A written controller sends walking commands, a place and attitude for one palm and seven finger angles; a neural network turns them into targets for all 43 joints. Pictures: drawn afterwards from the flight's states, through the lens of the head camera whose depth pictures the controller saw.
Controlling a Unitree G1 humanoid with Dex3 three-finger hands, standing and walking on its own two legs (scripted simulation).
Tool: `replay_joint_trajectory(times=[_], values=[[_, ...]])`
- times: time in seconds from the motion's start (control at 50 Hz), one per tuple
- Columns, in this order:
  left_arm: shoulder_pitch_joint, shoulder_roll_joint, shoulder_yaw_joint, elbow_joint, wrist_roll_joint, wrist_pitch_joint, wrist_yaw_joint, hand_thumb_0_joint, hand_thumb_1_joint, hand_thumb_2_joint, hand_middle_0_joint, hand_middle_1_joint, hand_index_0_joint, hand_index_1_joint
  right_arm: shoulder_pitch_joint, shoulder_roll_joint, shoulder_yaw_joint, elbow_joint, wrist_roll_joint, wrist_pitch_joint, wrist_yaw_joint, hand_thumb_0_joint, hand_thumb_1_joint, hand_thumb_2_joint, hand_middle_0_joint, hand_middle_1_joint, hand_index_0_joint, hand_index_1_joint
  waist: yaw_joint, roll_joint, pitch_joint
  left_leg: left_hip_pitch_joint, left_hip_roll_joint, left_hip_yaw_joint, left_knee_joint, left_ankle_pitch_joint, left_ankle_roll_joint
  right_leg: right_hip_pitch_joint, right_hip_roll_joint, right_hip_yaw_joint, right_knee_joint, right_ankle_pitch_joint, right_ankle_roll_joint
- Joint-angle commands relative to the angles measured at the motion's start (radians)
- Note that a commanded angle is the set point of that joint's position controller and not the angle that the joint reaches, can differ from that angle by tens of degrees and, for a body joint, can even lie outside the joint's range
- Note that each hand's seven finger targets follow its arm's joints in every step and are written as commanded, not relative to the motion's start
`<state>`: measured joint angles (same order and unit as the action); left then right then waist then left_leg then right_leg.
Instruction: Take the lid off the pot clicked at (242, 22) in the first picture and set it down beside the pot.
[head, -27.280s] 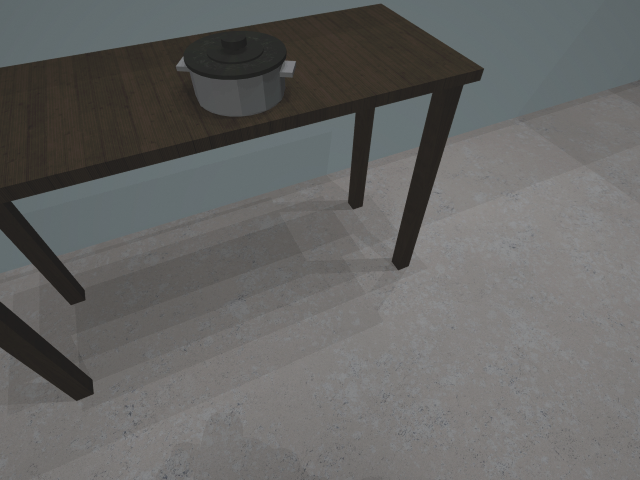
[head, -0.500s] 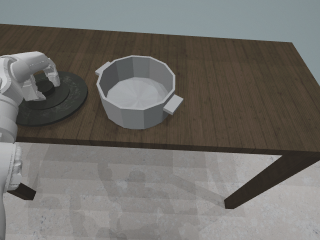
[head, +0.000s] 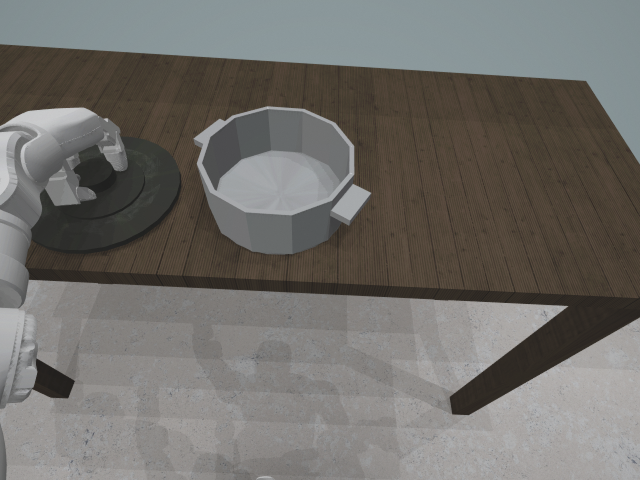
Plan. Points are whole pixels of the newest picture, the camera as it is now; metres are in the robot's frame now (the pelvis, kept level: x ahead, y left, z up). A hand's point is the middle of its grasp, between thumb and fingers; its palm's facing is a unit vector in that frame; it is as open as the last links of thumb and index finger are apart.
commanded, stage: open the fingers wide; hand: left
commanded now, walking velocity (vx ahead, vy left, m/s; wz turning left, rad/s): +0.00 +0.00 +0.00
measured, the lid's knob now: (94, 175) +0.48 +0.29 +0.09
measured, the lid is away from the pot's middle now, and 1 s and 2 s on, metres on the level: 0.24 0.24 0.24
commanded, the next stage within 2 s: raise the empty hand in 0.66 s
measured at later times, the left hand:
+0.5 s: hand (75, 169) +0.46 +0.29 +0.12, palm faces -0.37 -0.07 -0.93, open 10.6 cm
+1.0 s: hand (59, 160) +0.45 +0.30 +0.14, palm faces -0.34 -0.07 -0.94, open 11.0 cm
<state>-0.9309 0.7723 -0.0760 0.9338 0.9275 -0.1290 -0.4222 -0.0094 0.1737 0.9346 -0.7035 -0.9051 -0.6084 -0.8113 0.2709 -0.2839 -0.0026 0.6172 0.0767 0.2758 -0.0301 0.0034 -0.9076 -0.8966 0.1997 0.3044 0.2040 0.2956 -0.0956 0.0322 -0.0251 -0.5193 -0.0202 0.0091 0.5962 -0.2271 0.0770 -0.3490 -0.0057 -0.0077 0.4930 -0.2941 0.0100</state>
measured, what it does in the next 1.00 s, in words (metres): stands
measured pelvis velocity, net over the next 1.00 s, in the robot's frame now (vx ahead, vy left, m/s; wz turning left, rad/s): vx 0.00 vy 0.01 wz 0.01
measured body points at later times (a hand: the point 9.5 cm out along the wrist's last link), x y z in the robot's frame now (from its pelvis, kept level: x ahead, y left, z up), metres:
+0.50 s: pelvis +0.01 +0.00 +0.00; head +0.07 +0.02 +0.44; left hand +0.48 +0.29 +0.17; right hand +0.06 -0.27 -0.12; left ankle +0.04 +0.07 -0.73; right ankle -0.03 -0.16 -0.73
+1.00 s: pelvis +0.00 +0.01 +0.00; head +0.05 +0.02 +0.45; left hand +0.47 +0.30 +0.20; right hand +0.08 -0.27 -0.11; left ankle +0.04 +0.07 -0.73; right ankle -0.03 -0.16 -0.73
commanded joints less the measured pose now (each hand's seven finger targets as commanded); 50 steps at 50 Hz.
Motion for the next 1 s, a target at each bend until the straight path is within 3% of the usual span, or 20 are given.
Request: replay_joint_trajectory(times=[0.0, 0.02, 0.04, 0.12, 0.22, 0.34, 0.42, 0.54, 0.58, 0.6, 0.62, 0.64, 0.7, 0.72, 0.8, 0.84, 0.86, 0.9, 0.96, 0.98], values=[[-0.535, 0.267, 0.076, -0.207, -0.021, -0.001, 0.049, 0.000, 0.176, 0.952, -0.625, -0.837, -0.596, -0.798, 0.032, -0.185, -0.060, -0.081, -0.007, -0.019, -0.009, 0.000, -0.900, -0.900, 0.200, 0.300, 0.200, 0.300, -0.015, 0.102, -0.392, 0.468, -0.010, -0.066, -0.051, 0.231, 0.004, -0.118, 0.089, -0.049, -0.055, 0.181, -0.071], [-0.525, 0.298, 0.102, -0.196, -0.013, 0.002, 0.053, 0.000, 0.159, 0.947, -0.614, -0.827, -0.588, -0.790, 0.031, -0.186, -0.058, -0.084, -0.008, -0.016, -0.008, 0.000, -0.900, -0.900, 0.200, 0.300, 0.200, 0.300, -0.011, 0.088, -0.399, 0.464, -0.010, -0.075, -0.053, 0.219, 0.002, -0.111, 0.093, -0.048, -0.052, 0.173, -0.070], [-0.526, 0.266, 0.074, -0.180, -0.013, 0.006, 0.051, 0.000, 0.142, 0.941, -0.604, -0.817, -0.579, -0.783, 0.030, -0.183, -0.057, -0.082, -0.007, -0.017, -0.010, 0.000, -0.900, -0.900, 0.200, 0.300, 0.200, 0.300, -0.017, 0.083, -0.396, 0.460, -0.015, -0.067, -0.049, 0.212, 0.005, -0.112, 0.093, -0.045, -0.054, 0.177, -0.069], [-0.505, 0.305, 0.103, -0.157, -0.006, 0.006, 0.052, 0.000, 0.074, 0.920, -0.564, -0.776, -0.545, -0.750, 0.031, -0.185, -0.054, -0.085, -0.008, -0.016, -0.010, 0.000, -0.900, -0.900, 0.200, 0.300, 0.200, 0.300, -0.010, 0.063, -0.390, 0.425, -0.019, -0.058, -0.047, 0.223, 0.004, -0.087, 0.091, -0.044, -0.048, 0.201, -0.068], [-0.510, 0.240, 0.050, -0.166, -0.005, 0.014, 0.043, 0.000, -0.015, 0.899, -0.518, -0.716, -0.508, -0.702, 0.029, -0.180, -0.058, -0.090, -0.008, -0.010, -0.006, 0.000, -0.900, -0.900, 0.200, 0.300, 0.200, 0.300, -0.019, 0.094, -0.385, 0.462, -0.013, -0.066, -0.035, 0.241, 0.000, -0.132, 0.095, -0.045, -0.047, 0.178, -0.067], [-0.511, 0.297, 0.096, -0.177, -0.006, 0.008, 0.046, 0.000, -0.120, 0.871, -0.460, -0.648, -0.460, -0.648, 0.042, -0.184, -0.056, -0.088, -0.007, -0.008, -0.009, 0.000, -0.900, -0.900, 0.200, 0.300, 0.200, 0.300, -0.016, 0.090, -0.422, 0.473, -0.014, -0.069, -0.022, 0.315, 0.001, -0.116, 0.098, -0.045, -0.035, 0.217, -0.067], [-0.508, 0.290, 0.096, -0.224, -0.003, 0.007, 0.049, 0.000, -0.125, 0.881, -0.467, -0.635, -0.467, -0.635, 0.035, -0.182, -0.061, -0.099, -0.010, -0.007, -0.001, 0.000, -0.900, -0.900, 0.200, 0.300, 0.200, 0.300, -0.009, 0.119, -0.445, 0.497, -0.010, -0.075, -0.020, 0.342, -0.004, -0.121, 0.097, -0.043, -0.035, 0.213, -0.068], [-0.448, 0.321, 0.132, -0.222, -0.010, 0.013, 0.050, 0.000, -0.134, 0.899, -0.479, -0.610, -0.479, -0.610, 0.028, -0.184, -0.059, -0.107, -0.007, -0.003, 0.003, 0.000, -0.900, -0.900, 0.200, 0.300, 0.200, 0.300, -0.001, 0.097, -0.433, 0.468, -0.008, -0.068, -0.024, 0.360, -0.002, -0.093, 0.095, -0.042, -0.036, 0.230, -0.064], [-0.454, 0.271, 0.094, -0.250, -0.014, 0.019, 0.048, 0.000, -0.137, 0.906, -0.484, -0.601, -0.484, -0.601, 0.024, -0.179, -0.061, -0.109, -0.007, -0.001, 0.006, 0.000, -0.900, -0.900, 0.200, 0.300, 0.200, 0.300, -0.009, 0.116, -0.426, 0.489, -0.003, -0.077, -0.025, 0.365, -0.005, -0.119, 0.096, -0.043, -0.040, 0.215, -0.063], [-0.443, 0.299, 0.121, -0.276, -0.019, 0.013, 0.049, 0.000, -0.138, 0.908, -0.486, -0.598, -0.486, -0.598, 0.023, -0.182, -0.066, -0.115, -0.010, -0.005, 0.007, 0.000, -0.900, -0.900, 0.200, 0.300, 0.200, 0.300, -0.002, 0.112, -0.444, 0.501, -0.001, -0.074, -0.021, 0.390, -0.004, -0.106, 0.094, -0.043, -0.040, 0.224, -0.066], [-0.422, 0.323, 0.141, -0.260, -0.017, 0.015, 0.051, 0.000, -0.139, 0.911, -0.488, -0.594, -0.488, -0.594, 0.021, -0.181, -0.060, -0.117, -0.008, -0.003, 0.007, 0.000, -0.900, -0.900, 0.200, 0.300, 0.200, 0.300, 0.001, 0.106, -0.440, 0.489, -0.004, -0.078, -0.025, 0.381, -0.003, -0.095, 0.097, -0.041, -0.040, 0.222, -0.065], [-0.432, 0.285, 0.111, -0.263, -0.021, 0.018, 0.048, 0.000, -0.140, 0.913, -0.490, -0.591, -0.490, -0.591, 0.016, -0.179, -0.060, -0.115, -0.007, -0.002, 0.006, 0.000, -0.900, -0.900, 0.200, 0.300, 0.200, 0.300, -0.008, 0.107, -0.428, 0.489, -0.003, -0.078, -0.027, 0.372, -0.003, -0.107, 0.095, -0.042, -0.044, 0.218, -0.063], [-0.431, 0.265, 0.091, -0.230, -0.027, 0.026, 0.043, 0.000, -0.145, 0.923, -0.497, -0.576, -0.497, -0.576, 0.019, -0.182, -0.061, -0.109, -0.007, -0.001, 0.006, 0.000, -0.900, -0.900, 0.200, 0.300, 0.200, 0.300, -0.010, 0.080, -0.392, 0.456, -0.006, -0.071, -0.036, 0.306, -0.001, -0.111, 0.090, -0.043, -0.049, 0.197, -0.065], [-0.439, 0.309, 0.126, -0.239, -0.019, 0.027, 0.049, 0.000, -0.147, 0.926, -0.499, -0.572, -0.499, -0.572, 0.015, -0.183, -0.059, -0.110, -0.006, 0.001, 0.006, 0.000, -0.900, -0.900, 0.200, 0.300, 0.200, 0.300, -0.001, 0.067, -0.395, 0.447, -0.008, -0.074, -0.043, 0.283, 0.000, -0.094, 0.093, -0.042, -0.049, 0.192, -0.065], [-0.539, 0.306, 0.106, -0.326, -0.019, 0.024, 0.050, 0.000, -0.148, 0.928, -0.501, -0.568, -0.501, -0.568, 0.006, -0.180, -0.061, -0.112, -0.009, -0.008, -0.001, 0.000, -0.900, -0.900, 0.200, 0.300, 0.200, 0.300, -0.012, 0.129, -0.430, 0.505, -0.008, -0.077, -0.042, 0.309, 0.000, -0.102, 0.089, -0.039, -0.058, 0.199, -0.070], [-0.504, 0.308, 0.113, -0.234, -0.016, 0.035, 0.047, 0.000, -0.148, 0.928, -0.501, -0.568, -0.501, -0.568, 0.008, -0.176, -0.053, -0.103, -0.006, -0.009, -0.007, 0.000, -0.900, -0.900, 0.200, 0.300, 0.200, 0.300, -0.011, 0.089, -0.398, 0.467, -0.013, -0.078, -0.053, 0.252, 0.001, -0.092, 0.093, -0.041, -0.062, 0.181, -0.068], [-0.516, 0.273, 0.080, -0.216, -0.020, 0.042, 0.041, 0.000, -0.148, 0.928, -0.501, -0.568, -0.501, -0.568, 0.010, -0.176, -0.052, -0.097, -0.004, -0.008, -0.007, 0.000, -0.900, -0.900, 0.200, 0.300, 0.200, 0.300, -0.016, 0.089, -0.379, 0.455, -0.013, -0.077, -0.062, 0.218, -0.002, -0.103, 0.092, -0.044, -0.065, 0.167, -0.067], [-0.561, 0.282, 0.076, -0.274, -0.018, 0.040, 0.037, 0.000, -0.148, 0.928, -0.501, -0.568, -0.501, -0.568, 0.008, -0.180, -0.058, -0.103, -0.006, -0.014, -0.004, 0.000, -0.900, -0.900, 0.200, 0.300, 0.200, 0.300, -0.009, 0.120, -0.409, 0.483, -0.011, -0.079, -0.063, 0.247, -0.004, -0.093, 0.086, -0.041, -0.065, 0.177, -0.073], [-0.531, 0.243, 0.045, -0.180, -0.015, 0.058, 0.024, 0.000, -0.148, 0.928, -0.501, -0.568, -0.501, -0.568, 0.012, -0.174, -0.051, -0.091, -0.004, -0.013, -0.007, 0.000, -0.900, -0.900, 0.200, 0.300, 0.200, 0.300, -0.016, 0.069, -0.368, 0.447, -0.020, -0.071, -0.066, 0.198, -0.002, -0.092, 0.093, -0.044, -0.072, 0.169, -0.069], [-0.528, 0.286, 0.079, -0.178, -0.015, 0.061, 0.022, 0.000, -0.148, 0.928, -0.501, -0.568, -0.501, -0.568, 0.014, -0.180, -0.051, -0.092, -0.003, -0.014, -0.007, 0.000, -0.900, -0.900, 0.200, 0.300, 0.200, 0.300, -0.008, 0.065, -0.376, 0.437, -0.022, -0.065, -0.067, 0.198, -0.001, -0.070, 0.092, -0.040, -0.072, 0.181, -0.069]])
